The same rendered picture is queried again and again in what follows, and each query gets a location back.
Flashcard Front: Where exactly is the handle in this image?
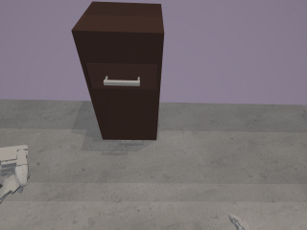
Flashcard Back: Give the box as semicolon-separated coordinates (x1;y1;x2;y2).
104;76;140;86

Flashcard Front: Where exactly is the robot right hand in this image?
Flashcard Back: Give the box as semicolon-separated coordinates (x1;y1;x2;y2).
228;214;249;230

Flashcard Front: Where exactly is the drawer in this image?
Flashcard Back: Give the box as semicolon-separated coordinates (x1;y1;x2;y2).
85;62;157;89

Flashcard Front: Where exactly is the robot left hand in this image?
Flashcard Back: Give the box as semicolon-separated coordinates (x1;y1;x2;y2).
0;145;31;204

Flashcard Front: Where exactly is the cabinet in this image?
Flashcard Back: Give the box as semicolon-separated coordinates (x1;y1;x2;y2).
71;1;164;141

